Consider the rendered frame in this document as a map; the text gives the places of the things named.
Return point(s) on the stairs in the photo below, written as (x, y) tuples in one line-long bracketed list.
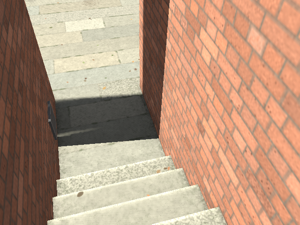
[(150, 192)]

